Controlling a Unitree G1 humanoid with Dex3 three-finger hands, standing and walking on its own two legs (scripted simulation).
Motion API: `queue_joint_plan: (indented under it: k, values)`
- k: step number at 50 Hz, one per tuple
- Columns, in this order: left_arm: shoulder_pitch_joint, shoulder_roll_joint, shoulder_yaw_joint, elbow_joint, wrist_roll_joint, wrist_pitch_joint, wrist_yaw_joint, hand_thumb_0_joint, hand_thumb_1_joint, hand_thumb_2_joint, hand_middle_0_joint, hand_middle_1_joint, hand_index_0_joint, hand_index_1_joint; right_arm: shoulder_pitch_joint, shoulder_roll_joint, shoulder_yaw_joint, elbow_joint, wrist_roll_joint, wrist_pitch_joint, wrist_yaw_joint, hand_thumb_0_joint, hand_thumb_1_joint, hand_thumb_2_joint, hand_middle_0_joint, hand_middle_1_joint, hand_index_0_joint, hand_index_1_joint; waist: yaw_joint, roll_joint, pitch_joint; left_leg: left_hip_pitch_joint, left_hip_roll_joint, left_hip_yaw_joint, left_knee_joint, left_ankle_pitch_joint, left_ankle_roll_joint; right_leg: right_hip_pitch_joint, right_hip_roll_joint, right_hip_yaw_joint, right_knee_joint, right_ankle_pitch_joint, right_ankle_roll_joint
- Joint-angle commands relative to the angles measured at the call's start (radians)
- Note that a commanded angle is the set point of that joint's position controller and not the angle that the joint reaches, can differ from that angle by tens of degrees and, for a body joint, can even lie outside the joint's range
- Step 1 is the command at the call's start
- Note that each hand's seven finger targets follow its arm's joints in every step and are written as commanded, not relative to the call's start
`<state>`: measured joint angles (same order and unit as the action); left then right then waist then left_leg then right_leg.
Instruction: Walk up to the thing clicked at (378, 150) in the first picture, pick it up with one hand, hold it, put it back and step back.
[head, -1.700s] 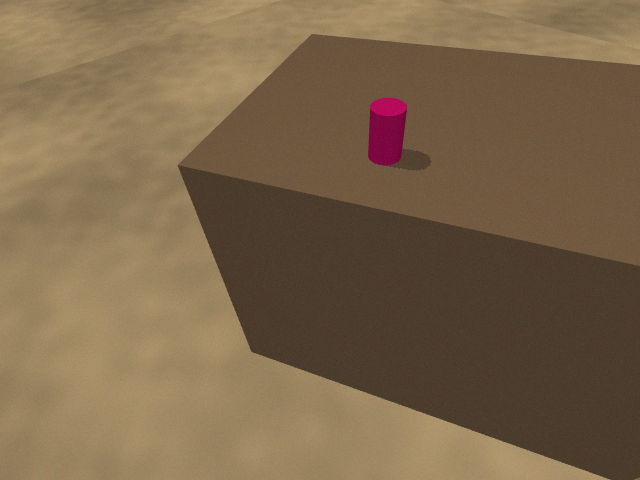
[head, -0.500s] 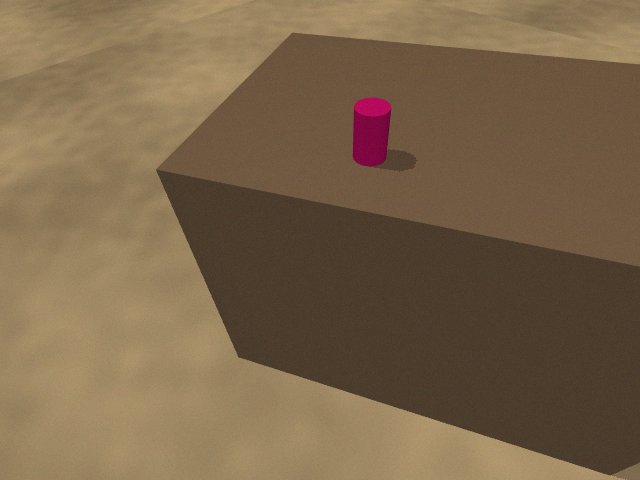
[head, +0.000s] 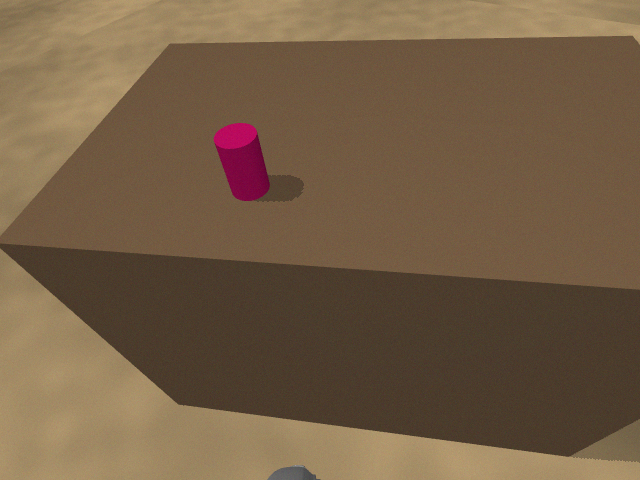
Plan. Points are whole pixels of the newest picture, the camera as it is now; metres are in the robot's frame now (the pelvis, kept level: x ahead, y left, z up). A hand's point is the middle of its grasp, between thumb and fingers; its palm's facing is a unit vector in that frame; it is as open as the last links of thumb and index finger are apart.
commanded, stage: walk up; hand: left
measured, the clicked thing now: (243, 163) +0.56 +0.18 +0.09
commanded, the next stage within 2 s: none
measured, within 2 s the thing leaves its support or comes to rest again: neither
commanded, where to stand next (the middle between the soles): +0.08 +0.03 m, yaw -7 degrees
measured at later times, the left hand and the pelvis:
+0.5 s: hand (169, 467) +0.17 +0.28 -0.14, palm faces -0.15 -0.89 -0.44, open 7.3 cm; pelvis +0.02 +0.02 -0.02, yaw -7 degrees
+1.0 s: hand out of the picture +0.13 +0.28 -0.15, palm faces -0.16 -0.93 -0.33, open 7.4 cm; pelvis +0.00 +0.05 +0.00, yaw -10 degrees
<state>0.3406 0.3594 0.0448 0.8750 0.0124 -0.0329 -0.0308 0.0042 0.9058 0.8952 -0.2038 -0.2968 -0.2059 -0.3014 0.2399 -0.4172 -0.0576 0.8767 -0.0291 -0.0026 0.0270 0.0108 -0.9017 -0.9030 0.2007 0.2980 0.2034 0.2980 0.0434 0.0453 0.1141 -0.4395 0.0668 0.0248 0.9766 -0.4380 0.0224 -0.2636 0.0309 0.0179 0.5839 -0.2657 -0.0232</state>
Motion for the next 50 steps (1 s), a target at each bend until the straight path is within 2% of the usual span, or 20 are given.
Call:
queue_joint_plan:
  k: [1,4,7,8,9,10,13,18,21,22,23,24,25,27,32,34,35,36,40,50]
  values:
    - [-0.034,0.306,0.068,-0.103,0.000,-0.035,0.052,0.000,0.900,0.900,-0.200,-0.300,-0.200,-0.300,0.053,-0.162,-0.061,-0.077,-0.003,0.009,-0.019,0.000,-0.900,-0.900,0.200,0.300,0.200,0.300,-0.042,-0.135,-0.060,0.077,0.018,-0.051,-0.093,0.050,-0.008,-0.079,-0.273,0.265,-0.138,0.423,-0.196]
    - [-0.073,0.304,0.058,-0.139,-0.007,-0.025,0.061,0.000,0.900,0.900,-0.200,-0.300,-0.200,-0.300,0.042,-0.161,-0.069,-0.090,0.011,0.007,-0.026,0.000,-0.900,-0.900,0.200,0.300,0.200,0.300,-0.058,-0.156,-0.119,0.158,-0.018,-0.026,-0.177,0.120,0.003,-0.092,-0.264,0.234,-0.023,0.564,-0.182]
    - [-0.094,0.252,0.040,-0.156,-0.021,-0.009,0.068,0.000,0.900,0.900,-0.200,-0.300,-0.200,-0.300,0.078,-0.194,-0.081,-0.081,0.003,-0.008,-0.034,0.000,-0.900,-0.900,0.200,0.300,0.200,0.300,-0.083,-0.054,-0.143,0.262,0.029,-0.110,-0.426,0.411,0.043,-0.151,-0.137,0.133,0.166,0.383,-0.075]
    - [-0.063,0.219,0.031,-0.158,-0.031,-0.003,0.070,0.000,0.900,0.900,-0.200,-0.300,-0.200,-0.300,0.038,-0.244,-0.090,-0.108,-0.002,-0.012,-0.035,0.000,-0.900,-0.900,0.200,0.300,0.200,0.300,-0.063,0.062,-0.167,0.281,0.166,-0.294,-0.494,0.498,0.107,-0.185,-0.026,0.075,0.287,0.216,-0.020]
    - [-0.042,0.199,0.024,-0.145,-0.033,0.009,0.076,0.000,0.900,0.900,-0.200,-0.300,-0.200,-0.300,0.012,-0.243,-0.083,-0.123,0.003,-0.018,-0.035,0.000,-0.900,-0.900,0.200,0.300,0.200,0.300,-0.054,0.101,-0.171,0.291,0.283,-0.412,-0.528,0.586,0.198,-0.216,0.057,0.034,0.412,-0.282,-0.001]
    - [-0.028,0.229,0.032,-0.117,-0.027,0.018,0.086,0.000,0.900,0.900,-0.200,-0.300,-0.200,-0.300,-0.001,-0.269,-0.086,-0.114,0.011,-0.020,-0.032,0.000,-0.900,-0.900,0.200,0.300,0.200,0.300,-0.060,0.147,-0.184,0.250,0.357,-0.485,-0.519,0.610,0.292,-0.178,0.027,0.088,0.515,-0.409,0.000]
    - [-0.061,0.243,0.046,-0.095,-0.023,0.013,0.073,0.000,0.900,0.900,-0.200,-0.300,-0.200,-0.300,-0.029,-0.225,-0.070,-0.120,0.009,-0.017,-0.039,0.000,-0.900,-0.900,0.200,0.300,0.200,0.300,-0.052,0.109,-0.145,0.208,0.242,-0.281,-0.460,0.729,0.227,-0.185,0.008,0.078,0.517,-0.341,-0.009]
    - [-0.071,0.202,0.041,-0.094,-0.020,0.004,0.057,0.000,0.900,0.900,-0.200,-0.300,-0.200,-0.300,-0.031,-0.227,-0.059,-0.118,0.009,-0.011,-0.042,0.000,-0.900,-0.900,0.200,0.300,0.200,0.300,-0.056,0.153,-0.205,0.328,0.202,-0.202,-0.360,0.761,0.195,-0.125,-0.008,-0.013,0.194,-0.231,0.006]
    - [-0.044,0.227,0.056,-0.056,0.000,-0.010,0.059,0.000,0.900,0.900,-0.200,-0.300,-0.200,-0.300,-0.062,-0.203,-0.046,-0.126,0.025,0.005,-0.033,0.000,-0.900,-0.900,0.200,0.300,0.200,0.300,-0.015,0.070,-0.232,0.194,0.149,-0.117,-0.241,0.619,0.112,0.110,-0.002,-0.006,-0.104,0.053,-0.018]
    - [-0.054,0.270,0.069,-0.059,0.010,-0.016,0.065,0.000,0.900,0.900,-0.200,-0.300,-0.200,-0.300,-0.075,-0.167,-0.034,-0.131,0.034,0.004,-0.031,0.000,-0.900,-0.900,0.200,0.300,0.200,0.300,-0.006,-0.010,-0.229,0.052,0.115,-0.102,-0.186,0.490,0.060,0.201,-0.083,0.152,-0.087,0.167,-0.059]
    - [-0.085,0.320,0.080,-0.075,0.020,-0.025,0.067,0.000,0.900,0.900,-0.200,-0.300,-0.200,-0.300,-0.074,-0.122,-0.015,-0.142,0.036,0.002,-0.028,0.000,-0.900,-0.900,0.200,0.300,0.200,0.300,-0.020,-0.143,-0.202,-0.088,0.024,-0.037,-0.113,0.260,0.001,0.230,-0.262,0.416,-0.110,0.267,-0.135]
    - [-0.129,0.364,0.076,-0.083,0.012,-0.021,0.065,0.000,0.900,0.900,-0.200,-0.300,-0.200,-0.300,-0.119,-0.157,-0.030,-0.133,0.030,0.014,-0.044,0.000,-0.900,-0.900,0.200,0.300,0.200,0.300,-0.012,-0.190,-0.173,-0.015,0.003,-0.055,-0.035,-0.151,0.006,0.049,-0.393,0.495,-0.103,0.372,-0.272]
    - [-0.178,0.359,0.073,-0.097,0.013,-0.022,0.063,0.000,0.900,0.900,-0.200,-0.300,-0.200,-0.300,-0.090,-0.176,-0.042,-0.107,0.021,0.013,-0.047,0.000,-0.900,-0.900,0.200,0.300,0.200,0.300,-0.035,-0.216,-0.138,0.059,0.030,-0.083,-0.008,-0.149,0.001,-0.037,-0.391,0.489,-0.078,0.415,-0.291]
    - [-0.198,0.297,0.057,-0.089,0.006,-0.025,0.062,0.000,0.900,0.900,-0.200,-0.300,-0.200,-0.300,-0.093,-0.180,-0.042,-0.085,0.034,0.001,-0.035,0.000,-0.900,-0.900,0.200,0.300,0.200,0.300,-0.052,-0.155,-0.104,0.045,0.009,-0.062,-0.086,-0.112,0.015,0.001,-0.281,0.311,-0.050,0.460,-0.208]
    - [-0.208,0.275,0.043,-0.066,0.000,-0.014,0.058,0.000,0.900,0.900,-0.200,-0.300,-0.200,-0.300,-0.057,-0.143,-0.026,-0.030,0.030,-0.026,-0.033,0.000,-0.900,-0.900,0.200,0.300,0.200,0.300,-0.062,-0.217,-0.153,0.218,-0.030,0.003,-0.399,0.209,0.007,0.023,-0.151,0.185,0.046,0.530,-0.098]
    - [-0.232,0.231,0.034,-0.079,-0.011,-0.006,0.054,0.000,0.900,0.900,-0.200,-0.300,-0.200,-0.300,-0.020,-0.193,-0.042,-0.005,0.017,-0.040,-0.042,0.000,-0.900,-0.900,0.200,0.300,0.200,0.300,-0.075,-0.130,-0.202,0.351,0.079,-0.137,-0.470,0.442,0.047,-0.073,-0.116,0.151,0.106,0.326,-0.043]
    - [-0.215,0.209,0.030,-0.061,-0.015,0.001,0.052,0.000,0.900,0.900,-0.200,-0.300,-0.200,-0.300,-0.057,-0.242,-0.048,-0.006,0.019,-0.045,-0.040,0.000,-0.900,-0.900,0.200,0.300,0.200,0.300,-0.057,-0.038,-0.214,0.308,0.177,-0.266,-0.483,0.396,0.120,-0.073,-0.050,0.085,0.149,0.130,-0.014]
    - [-0.197,0.225,0.033,-0.023,-0.009,0.007,0.056,0.000,0.900,0.900,-0.200,-0.300,-0.200,-0.300,-0.113,-0.250,-0.048,-0.007,0.022,-0.044,-0.037,0.000,-0.900,-0.900,0.200,0.300,0.200,0.300,-0.032,0.009,-0.183,0.206,0.217,-0.288,-0.490,0.309,0.155,0.000,-0.057,0.046,0.132,0.012,-0.011]
    - [-0.245,0.258,0.036,0.009,-0.005,-0.006,0.038,0.000,0.900,0.900,-0.200,-0.300,-0.200,-0.300,-0.148,-0.167,-0.012,0.017,0.023,-0.031,-0.032,0.000,-0.900,-0.900,0.200,0.300,0.200,0.300,-0.053,-0.042,-0.107,0.177,0.017,-0.066,-0.441,0.108,0.013,-0.047,-0.141,0.234,-0.108,-0.013,-0.076]
    - [-0.282,0.221,0.021,0.107,-0.005,0.008,0.020,0.000,0.900,0.900,-0.200,-0.300,-0.200,-0.300,-0.169,-0.169,0.002,0.108,0.017,-0.040,-0.023,0.000,-0.900,-0.900,0.200,0.300,0.200,0.300,-0.041,-0.046,-0.064,0.211,0.052,-0.114,-0.613,-0.006,0.014,-0.040,-0.106,0.191,-0.231,-0.147,-0.039]
